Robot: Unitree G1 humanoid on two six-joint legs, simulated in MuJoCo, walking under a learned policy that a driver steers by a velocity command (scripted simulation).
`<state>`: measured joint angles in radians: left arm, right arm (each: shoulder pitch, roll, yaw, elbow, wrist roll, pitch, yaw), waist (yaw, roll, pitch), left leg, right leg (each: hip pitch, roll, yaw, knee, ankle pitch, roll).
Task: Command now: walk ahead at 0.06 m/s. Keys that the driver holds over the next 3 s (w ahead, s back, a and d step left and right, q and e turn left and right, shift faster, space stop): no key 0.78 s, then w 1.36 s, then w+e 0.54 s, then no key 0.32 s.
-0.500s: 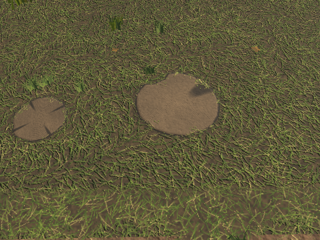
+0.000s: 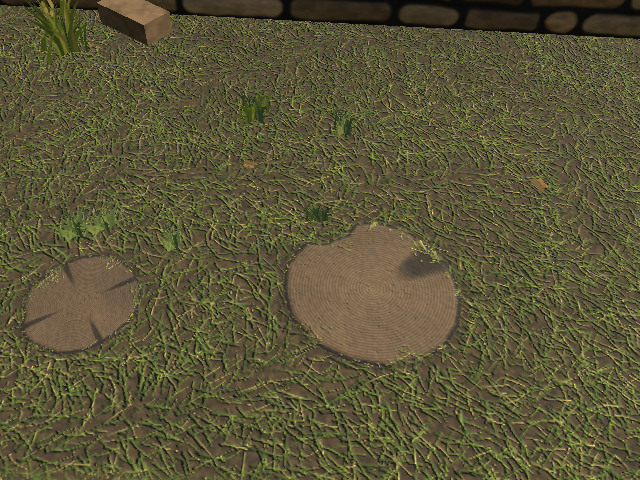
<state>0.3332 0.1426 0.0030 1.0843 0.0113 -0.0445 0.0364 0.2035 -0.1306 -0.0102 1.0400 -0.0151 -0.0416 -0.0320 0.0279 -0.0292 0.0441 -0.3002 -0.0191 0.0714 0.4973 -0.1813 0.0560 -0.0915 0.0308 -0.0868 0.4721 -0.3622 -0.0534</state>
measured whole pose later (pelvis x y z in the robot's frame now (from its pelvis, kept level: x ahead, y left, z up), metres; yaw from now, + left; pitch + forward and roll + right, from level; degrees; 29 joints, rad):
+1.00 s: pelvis +0.05 +0.01 +0.00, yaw -1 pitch -1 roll +0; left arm 0.51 0.14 0.02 1.17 0.02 -0.04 0.04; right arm 0.33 -0.13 -0.02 1.12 -0.03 -0.02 0.00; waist 0.03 -0.03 -0.01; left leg -0.36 0.00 0.09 0.74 -0.38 0.08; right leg 0.03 0.02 -0.06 0.36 -0.39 -0.05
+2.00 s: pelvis +0.56 +0.03 +0.01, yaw +0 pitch +0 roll -1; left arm 0.45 0.16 0.05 1.07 0.01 -0.10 -0.01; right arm 0.13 -0.20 -0.05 0.93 -0.03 -0.04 0.03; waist 0.03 0.04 0.04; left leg -0.65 0.13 0.02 0.86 -0.07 0.03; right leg -0.02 0.09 -0.10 0.20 -0.19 -0.09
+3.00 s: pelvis +1.05 +0.00 +0.01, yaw -20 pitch +0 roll +1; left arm 0.22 0.20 0.04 0.95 0.01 -0.06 0.01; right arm 0.21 -0.20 -0.05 0.92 -0.03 -0.02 -0.02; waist 0.00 0.02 0.10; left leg -0.50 0.08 0.00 1.05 -0.33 0.00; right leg -0.22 0.08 -0.10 0.35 -0.13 -0.13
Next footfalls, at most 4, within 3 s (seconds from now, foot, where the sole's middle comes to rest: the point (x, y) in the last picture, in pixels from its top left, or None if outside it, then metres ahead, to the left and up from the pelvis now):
1.14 left None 0.21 0.14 -0.77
1.66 right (349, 456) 0.55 -0.04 -0.77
2.22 left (271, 326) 0.86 0.15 -0.77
2.76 right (358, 251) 1.11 -0.06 -0.77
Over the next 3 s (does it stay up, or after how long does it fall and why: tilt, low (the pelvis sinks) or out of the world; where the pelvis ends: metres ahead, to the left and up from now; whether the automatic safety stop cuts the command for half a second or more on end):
stays up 1.05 0.00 0.01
